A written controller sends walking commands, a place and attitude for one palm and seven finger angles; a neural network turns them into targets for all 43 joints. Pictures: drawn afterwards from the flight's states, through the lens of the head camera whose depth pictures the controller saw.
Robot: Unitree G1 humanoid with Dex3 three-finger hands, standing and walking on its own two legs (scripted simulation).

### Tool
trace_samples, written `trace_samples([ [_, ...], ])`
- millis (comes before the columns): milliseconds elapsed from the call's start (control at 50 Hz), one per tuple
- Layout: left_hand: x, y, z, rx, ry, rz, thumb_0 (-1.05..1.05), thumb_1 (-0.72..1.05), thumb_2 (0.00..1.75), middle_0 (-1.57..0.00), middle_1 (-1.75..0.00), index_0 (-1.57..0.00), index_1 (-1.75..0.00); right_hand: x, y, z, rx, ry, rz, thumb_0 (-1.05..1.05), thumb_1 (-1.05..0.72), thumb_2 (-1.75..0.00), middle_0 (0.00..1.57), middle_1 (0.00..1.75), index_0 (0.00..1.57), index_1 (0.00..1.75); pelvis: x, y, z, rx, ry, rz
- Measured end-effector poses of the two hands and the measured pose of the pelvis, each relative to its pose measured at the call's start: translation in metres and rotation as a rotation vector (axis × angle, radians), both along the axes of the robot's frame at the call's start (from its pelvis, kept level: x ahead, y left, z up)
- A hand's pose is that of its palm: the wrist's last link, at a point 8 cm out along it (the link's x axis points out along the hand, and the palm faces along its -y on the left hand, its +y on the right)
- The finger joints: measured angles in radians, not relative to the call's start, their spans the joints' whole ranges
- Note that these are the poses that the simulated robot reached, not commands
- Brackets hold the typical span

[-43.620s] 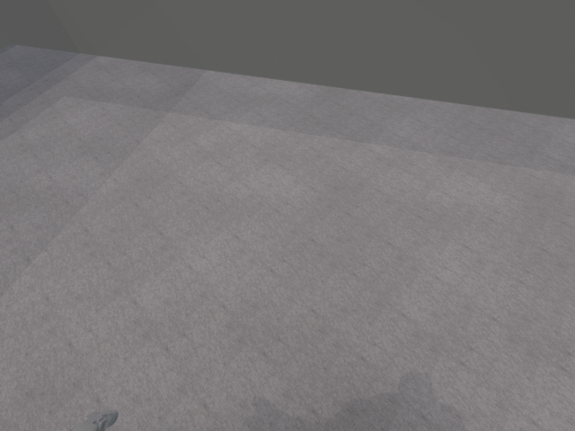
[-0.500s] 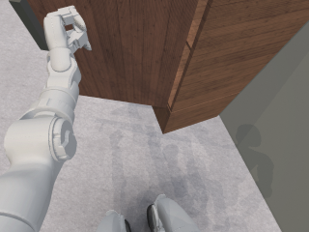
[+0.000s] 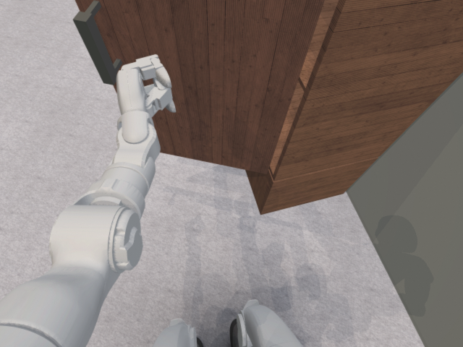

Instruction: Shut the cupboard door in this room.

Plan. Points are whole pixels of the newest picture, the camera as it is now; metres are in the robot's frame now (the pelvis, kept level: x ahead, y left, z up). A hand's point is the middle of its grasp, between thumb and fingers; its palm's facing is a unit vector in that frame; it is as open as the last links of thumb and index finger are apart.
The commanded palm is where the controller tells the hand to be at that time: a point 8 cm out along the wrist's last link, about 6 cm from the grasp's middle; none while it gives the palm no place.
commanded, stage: draw the hand back to the body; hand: left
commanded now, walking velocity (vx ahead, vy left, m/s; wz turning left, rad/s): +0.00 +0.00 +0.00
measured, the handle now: (103, 45) +0.68 +0.15 +0.08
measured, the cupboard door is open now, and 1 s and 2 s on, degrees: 63 63 63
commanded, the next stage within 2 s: step back with the hand held close in 1.54 s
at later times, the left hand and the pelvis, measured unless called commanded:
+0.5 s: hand (85, 152) +0.38 +0.13 +0.15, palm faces +0.00 -1.00 -0.06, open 3.1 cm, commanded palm +0.34 +0.19 +0.16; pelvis +0.01 +0.01 +0.05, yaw -1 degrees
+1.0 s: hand out of the picture +0.24 +0.26 +0.21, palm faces +0.33 -0.89 -0.32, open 4.8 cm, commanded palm +0.19 +0.31 +0.23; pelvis +0.02 +0.03 +0.07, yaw +1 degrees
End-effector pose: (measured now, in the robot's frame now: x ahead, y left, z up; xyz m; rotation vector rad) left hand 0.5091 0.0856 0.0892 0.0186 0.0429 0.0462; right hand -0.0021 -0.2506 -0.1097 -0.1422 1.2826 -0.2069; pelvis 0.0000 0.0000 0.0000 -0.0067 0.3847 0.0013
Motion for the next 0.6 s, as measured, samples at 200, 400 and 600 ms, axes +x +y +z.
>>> trace_samples([
  [200,-0.045,0.054,0.017,0.063,-0.050,0.008,0.02,0.90,0.90,-1.30,-1.50,-1.30,-1.50,-0.006,0.010,0.011,0.055,-0.003,-0.043,0.01,-0.91,-0.90,0.20,0.30,0.20,0.29,0.010,0.001,0.020,0.009,-0.082,-0.042],
  [400,-0.120,0.089,0.054,0.021,-0.140,-0.021,0.02,0.90,0.90,-1.30,-1.50,-1.30,-1.50,0.074,-0.004,0.046,-0.032,-0.251,0.042,0.01,-0.91,-0.90,0.20,0.30,0.20,0.29,0.009,0.005,0.041,-0.006,-0.230,-0.005],
  [600,-0.187,0.118,0.075,0.132,-0.091,-0.019,0.02,0.90,0.90,-1.18,-1.36,-1.18,-1.36,0.167,0.021,0.092,-0.020,-0.541,0.071,0.01,-0.91,-0.90,0.20,0.30,0.19,0.29,0.009,0.014,0.058,0.004,-0.353,-0.014],
])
